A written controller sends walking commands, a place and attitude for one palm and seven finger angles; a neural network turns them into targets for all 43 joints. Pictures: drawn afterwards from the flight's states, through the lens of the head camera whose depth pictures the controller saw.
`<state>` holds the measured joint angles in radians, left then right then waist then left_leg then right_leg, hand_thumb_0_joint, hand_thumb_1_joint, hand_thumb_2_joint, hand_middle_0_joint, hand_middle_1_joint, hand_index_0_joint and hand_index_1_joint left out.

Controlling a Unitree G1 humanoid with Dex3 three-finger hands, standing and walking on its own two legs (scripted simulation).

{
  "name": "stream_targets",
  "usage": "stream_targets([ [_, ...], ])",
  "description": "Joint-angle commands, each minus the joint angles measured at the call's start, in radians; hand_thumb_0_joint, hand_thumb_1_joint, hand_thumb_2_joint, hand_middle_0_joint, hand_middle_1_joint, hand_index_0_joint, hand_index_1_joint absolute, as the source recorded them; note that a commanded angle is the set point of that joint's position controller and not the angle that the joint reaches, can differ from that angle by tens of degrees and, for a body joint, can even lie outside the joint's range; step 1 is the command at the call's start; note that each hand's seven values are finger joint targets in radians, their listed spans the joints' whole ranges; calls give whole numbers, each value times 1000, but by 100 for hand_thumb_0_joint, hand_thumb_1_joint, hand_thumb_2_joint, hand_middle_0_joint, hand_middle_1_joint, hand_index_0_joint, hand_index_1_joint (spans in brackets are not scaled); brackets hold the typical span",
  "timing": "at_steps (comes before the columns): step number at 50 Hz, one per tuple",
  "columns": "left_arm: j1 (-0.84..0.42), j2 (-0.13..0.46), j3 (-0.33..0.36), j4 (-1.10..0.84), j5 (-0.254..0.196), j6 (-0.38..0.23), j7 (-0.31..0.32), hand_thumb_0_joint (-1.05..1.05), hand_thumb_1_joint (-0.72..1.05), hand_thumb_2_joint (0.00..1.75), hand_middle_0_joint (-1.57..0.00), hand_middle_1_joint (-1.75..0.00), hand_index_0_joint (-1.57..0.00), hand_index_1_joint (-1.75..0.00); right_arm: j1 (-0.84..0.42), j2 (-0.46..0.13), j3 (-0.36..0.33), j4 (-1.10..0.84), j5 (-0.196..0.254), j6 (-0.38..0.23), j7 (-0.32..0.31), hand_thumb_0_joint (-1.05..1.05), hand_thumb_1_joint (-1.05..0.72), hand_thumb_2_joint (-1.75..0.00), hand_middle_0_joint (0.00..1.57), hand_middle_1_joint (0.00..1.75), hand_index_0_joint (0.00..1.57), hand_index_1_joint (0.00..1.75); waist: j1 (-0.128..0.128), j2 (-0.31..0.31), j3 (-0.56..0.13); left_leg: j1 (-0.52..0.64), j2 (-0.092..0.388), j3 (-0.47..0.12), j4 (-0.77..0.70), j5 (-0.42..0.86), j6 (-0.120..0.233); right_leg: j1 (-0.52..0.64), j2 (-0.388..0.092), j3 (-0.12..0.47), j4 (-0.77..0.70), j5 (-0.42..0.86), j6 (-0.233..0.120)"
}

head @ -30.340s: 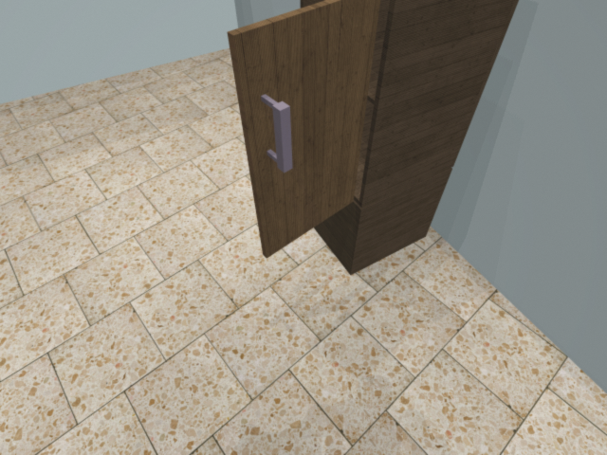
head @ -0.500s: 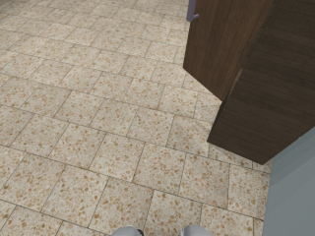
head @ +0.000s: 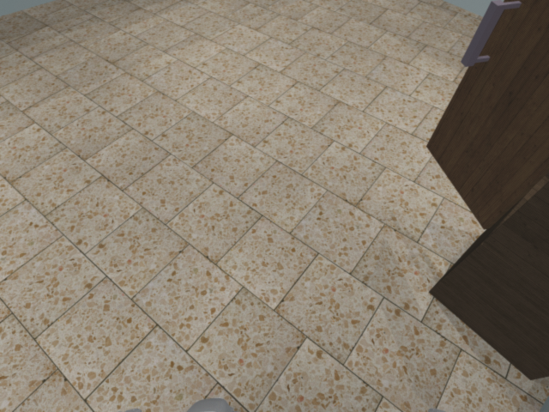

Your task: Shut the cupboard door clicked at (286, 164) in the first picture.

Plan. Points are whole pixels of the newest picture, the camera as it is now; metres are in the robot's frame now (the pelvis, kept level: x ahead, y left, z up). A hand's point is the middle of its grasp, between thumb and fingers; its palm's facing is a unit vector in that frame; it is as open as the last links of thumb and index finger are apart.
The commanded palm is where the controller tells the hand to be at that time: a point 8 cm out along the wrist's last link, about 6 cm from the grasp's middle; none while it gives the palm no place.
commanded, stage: walk to a spot facing it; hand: left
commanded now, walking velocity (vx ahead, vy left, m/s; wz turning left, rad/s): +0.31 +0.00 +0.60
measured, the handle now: (490, 34) +0.89 -0.47 +0.07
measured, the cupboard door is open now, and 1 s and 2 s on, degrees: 63 63 63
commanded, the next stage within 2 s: turn to face it in 1.32 s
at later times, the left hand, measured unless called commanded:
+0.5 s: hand out of the picture +0.12 +0.17 -0.14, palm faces +0.30 -0.91 -0.27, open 7.4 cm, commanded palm none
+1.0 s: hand (129, 348) +0.23 +0.27 -0.17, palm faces +0.54 -0.82 -0.20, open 7.4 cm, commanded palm none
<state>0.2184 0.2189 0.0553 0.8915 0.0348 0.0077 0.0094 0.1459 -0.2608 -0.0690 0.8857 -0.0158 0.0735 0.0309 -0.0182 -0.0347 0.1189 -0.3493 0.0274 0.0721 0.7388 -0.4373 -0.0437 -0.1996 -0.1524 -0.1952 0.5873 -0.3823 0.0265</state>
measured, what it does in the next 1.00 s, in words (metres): walks ahead, turning left: left foot, then right foot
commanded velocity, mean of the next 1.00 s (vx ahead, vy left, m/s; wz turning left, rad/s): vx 0.34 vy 0.00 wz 0.46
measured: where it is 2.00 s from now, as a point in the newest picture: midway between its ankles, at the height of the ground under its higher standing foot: (220, 286)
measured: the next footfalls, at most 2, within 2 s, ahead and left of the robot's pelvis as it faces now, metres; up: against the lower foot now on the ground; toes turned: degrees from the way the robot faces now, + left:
left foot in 0.04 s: +0.04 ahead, +0.14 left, +0.00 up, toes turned +6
right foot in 0.32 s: +0.19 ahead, -0.12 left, +0.00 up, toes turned +5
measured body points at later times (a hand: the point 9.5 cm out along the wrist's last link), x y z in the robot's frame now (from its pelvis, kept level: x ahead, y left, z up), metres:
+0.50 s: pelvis +0.14 -0.03 +0.01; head +0.18 -0.05 +0.45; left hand +0.11 +0.22 -0.12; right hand +0.25 -0.26 -0.15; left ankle +0.06 +0.10 -0.63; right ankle +0.15 -0.12 -0.73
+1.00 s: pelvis +0.31 +0.09 +0.00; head +0.34 +0.13 +0.45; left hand +0.20 +0.32 -0.16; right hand +0.51 -0.07 -0.14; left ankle +0.29 +0.16 -0.73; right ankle +0.38 -0.06 -0.65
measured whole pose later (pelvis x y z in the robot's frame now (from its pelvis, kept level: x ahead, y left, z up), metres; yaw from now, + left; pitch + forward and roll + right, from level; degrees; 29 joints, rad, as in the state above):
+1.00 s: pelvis +0.31 +0.09 +0.00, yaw +31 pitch +0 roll -1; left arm 0.26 0.21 0.08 0.98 0.04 -0.01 -0.01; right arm 0.17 -0.18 -0.02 0.93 -0.02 -0.04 -0.01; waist 0.02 -0.02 0.11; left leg -0.29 -0.03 0.10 0.54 -0.25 0.09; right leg -0.51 -0.16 -0.05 1.15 -0.33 0.05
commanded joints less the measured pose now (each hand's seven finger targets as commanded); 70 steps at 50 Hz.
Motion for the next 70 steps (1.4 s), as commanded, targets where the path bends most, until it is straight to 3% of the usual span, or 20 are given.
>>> stream_targets([
  [1,63,175,64,-65,-19,-14,-7,0,90,90,-20,-30,-20,-30,139,-193,-36,-47,-14,-67,-3,0,-90,-90,20,30,20,30,-55,194,-221,412,156,-232,-390,143,116,-206,-62,0,252,85,6],
  [2,-30,117,35,-131,-15,-18,-18,0,90,90,-20,-30,-20,-30,250,-287,-59,-21,-24,-66,-14,0,-90,-90,20,30,20,30,-119,415,-197,525,372,-561,-430,309,254,-506,52,17,482,-287,44],
  [3,-147,141,30,-167,-1,-15,-14,0,90,90,-20,-30,-20,-30,310,-272,-51,8,-20,-64,-17,0,-90,-90,20,30,20,30,-143,248,-147,441,398,-569,-442,180,284,-537,23,128,533,-267,23],
  [14,73,124,43,-59,-9,-29,-51,0,90,90,-20,-30,-20,-30,32,-179,-30,-39,-15,-83,-30,0,-90,-90,20,30,20,30,67,146,-95,-48,121,-282,-369,-62,169,31,138,59,34,129,48],
  [15,182,162,60,-31,-5,-38,-44,0,90,90,-20,-30,-20,-30,6,-147,-25,-48,-9,-84,-28,0,-90,-90,20,30,20,30,123,55,-103,-202,53,-243,-232,-133,138,223,104,116,-54,74,37],
  [16,316,259,81,-7,9,-54,-28,0,90,90,-20,-30,-20,-30,11,-71,-8,-69,5,-91,-23,0,-90,-90,20,30,20,30,185,-238,-168,-351,-76,-100,116,-176,80,366,-138,415,-261,-226,-27],
  [17,325,298,74,-11,1,-48,-16,0,90,90,-20,-30,-20,-30,-9,-39,-6,-100,-1,-92,-19,0,-90,-90,20,30,20,30,180,-358,-141,-426,-98,-122,403,-229,72,292,-319,742,-445,-408,-106],
  [18,250,261,73,-25,-2,-51,-2,0,90,90,-20,-30,-20,-30,20,-67,-20,-84,-7,-84,-16,0,-90,-90,20,30,20,30,113,-312,-85,-432,-24,-177,559,-122,73,170,-360,810,-494,-541,-120],
  [21,61,124,38,-53,-1,-74,1,0,90,90,-20,-30,-20,-30,25,-31,-14,-21,-18,-74,8,0,-90,-90,20,30,20,30,12,-81,-26,-334,69,-141,577,157,41,-32,-237,370,-431,-161,-95],
  [24,132,91,31,-4,-3,-94,3,0,90,90,-20,-30,-20,-30,31,9,-7,-3,-12,-66,18,0,-90,-90,20,30,20,30,19,-112,-64,-341,61,-73,470,209,26,93,-176,142,-382,272,-89],
  [34,269,95,23,98,-3,-98,12,0,90,90,-20,-30,-20,-30,-179,41,22,-77,-12,-80,35,0,-90,-90,20,30,20,30,64,-94,-18,-313,42,46,9,198,76,316,-225,-31,-305,738,-102],
  [37,235,132,30,95,-8,-94,10,0,90,90,-20,-30,-20,-30,-84,18,15,-59,-14,-88,23,0,-90,-90,20,30,20,30,8,-102,-75,-98,-36,114,-51,136,123,283,-228,-77,-158,974,-97],
  [39,192,154,28,81,-21,-86,4,0,90,90,-20,-30,-20,-30,149,-55,-7,-2,-23,-93,7,0,-90,-90,20,30,20,30,-116,-47,-194,301,-54,98,-178,223,161,80,-176,-132,185,835,-49],
  [41,135,75,17,-11,-27,-79,-18,0,90,90,-20,-30,-20,-30,348,-271,-55,40,-19,-96,-22,0,-90,-90,20,30,20,30,-167,246,-338,651,402,-610,-364,367,365,-442,52,-1,748,-190,14],
  [42,55,80,18,-47,-23,-76,-7,0,90,90,-20,-30,-20,-30,322,-268,-51,44,-9,-98,-32,0,-90,-90,20,30,20,30,-146,91,-286,547,438,-617,-402,298,369,-505,33,121,810,-182,-1],
  [47,122,20,25,38,2,-37,-26,0,90,90,-20,-30,-20,-30,105,-72,11,8,-9,-136,-47,0,-90,-90,20,30,20,30,6,147,-106,136,214,-262,-511,231,222,-361,-21,172,581,77,16],
  [60,-189,50,8,-60,-8,-42,-40,0,90,90,-20,-30,-20,-30,284,-53,4,137,-11,-144,-50,0,-90,-90,20,30,20,30,-25,122,-34,286,179,-199,-483,538,226,-282,75,130,47,245,-3],
  [63,-35,89,21,-27,-9,-58,-32,0,90,90,-20,-30,-20,-30,270,-59,3,146,-1,-137,-53,0,-90,-90,20,30,20,30,60,92,-99,219,135,-186,-259,710,173,29,121,116,-114,283,-33],
  [66,279,250,68,56,-10,-73,-5,0,90,90,-20,-30,-20,-30,279,-18,2,92,15,-146,-48,0,-90,-90,20,30,20,30,140,-201,-355,-266,-65,-95,521,-180,73,519,-385,614,-234,584,-243],
  [70,29,85,29,-9,-14,-73,10,0,90,90,-20,-30,-20,-30,181,39,4,80,2,-93,-26,0,-90,-90,20,30,20,30,21,-72,-134,-253,59,-110,539,48,33,99,-241,199,-264,688,-158],
])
